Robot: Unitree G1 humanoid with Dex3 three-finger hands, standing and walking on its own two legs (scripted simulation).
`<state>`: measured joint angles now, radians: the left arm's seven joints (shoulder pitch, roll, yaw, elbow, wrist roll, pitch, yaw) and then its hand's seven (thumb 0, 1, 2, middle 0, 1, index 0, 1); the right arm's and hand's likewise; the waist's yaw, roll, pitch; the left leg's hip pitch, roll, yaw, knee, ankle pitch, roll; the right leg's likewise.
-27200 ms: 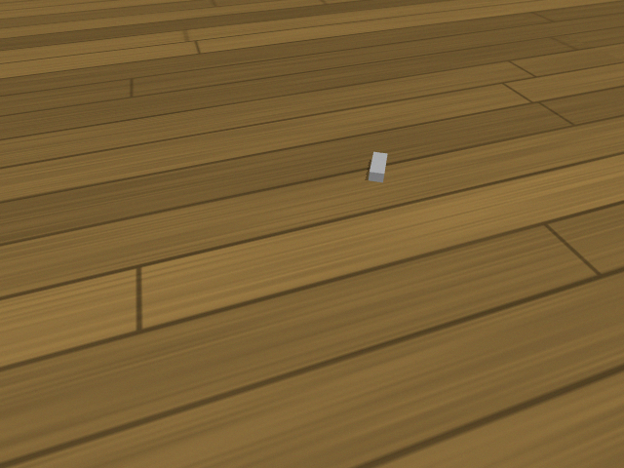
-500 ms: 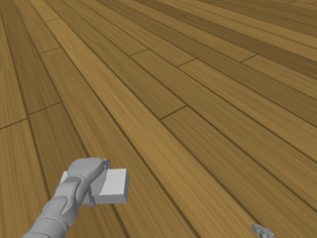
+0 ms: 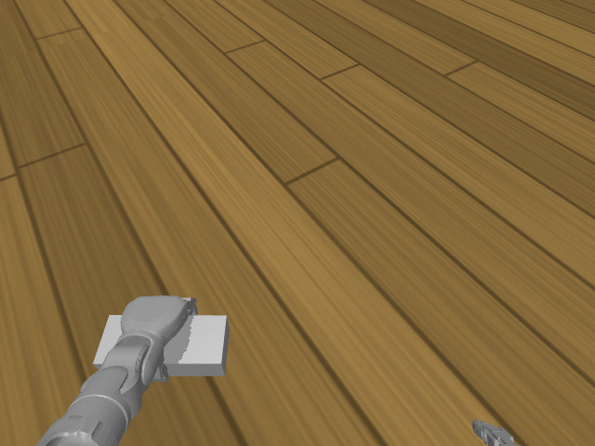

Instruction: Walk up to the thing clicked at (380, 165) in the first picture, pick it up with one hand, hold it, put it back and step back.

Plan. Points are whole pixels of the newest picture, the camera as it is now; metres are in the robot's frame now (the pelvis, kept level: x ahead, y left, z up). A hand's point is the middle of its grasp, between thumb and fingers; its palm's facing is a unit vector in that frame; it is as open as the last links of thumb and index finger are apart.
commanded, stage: crouch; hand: left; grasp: from above
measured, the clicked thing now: (167, 345) +0.31 +0.22 -0.12
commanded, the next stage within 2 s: lower in 1.54 s
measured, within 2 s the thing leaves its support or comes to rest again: neither
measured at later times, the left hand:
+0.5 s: hand (191, 353) +0.37 +0.24 -0.34, palm faces -0.45 +0.02 -0.89, open 10.5 cm
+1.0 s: hand (200, 362) +0.39 +0.26 -0.50, palm faces -0.45 -0.02 -0.89, open 10.5 cm
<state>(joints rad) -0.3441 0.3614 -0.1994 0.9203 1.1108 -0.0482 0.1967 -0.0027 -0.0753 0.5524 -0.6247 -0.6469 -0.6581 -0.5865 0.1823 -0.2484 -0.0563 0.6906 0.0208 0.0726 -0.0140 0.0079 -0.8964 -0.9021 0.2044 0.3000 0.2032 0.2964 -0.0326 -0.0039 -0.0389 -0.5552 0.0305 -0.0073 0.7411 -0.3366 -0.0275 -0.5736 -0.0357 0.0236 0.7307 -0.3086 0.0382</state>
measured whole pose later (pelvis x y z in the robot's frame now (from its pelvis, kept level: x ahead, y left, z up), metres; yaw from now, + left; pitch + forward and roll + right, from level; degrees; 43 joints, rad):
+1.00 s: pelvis -0.06 +0.01 -0.33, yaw -2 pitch +38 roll -6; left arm -0.86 0.59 0.05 1.33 1.22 -0.11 0.40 0.00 -0.08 0.55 -0.63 -0.64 -0.67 -0.58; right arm 0.15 -0.26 -0.03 0.73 -0.11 -0.08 0.10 0.00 -0.90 -0.90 0.21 0.30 0.20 0.30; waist -0.20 0.02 -0.13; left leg -2.08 -0.01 -0.11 2.13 -0.71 -0.03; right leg -2.05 -0.02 0.01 2.05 -0.66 0.08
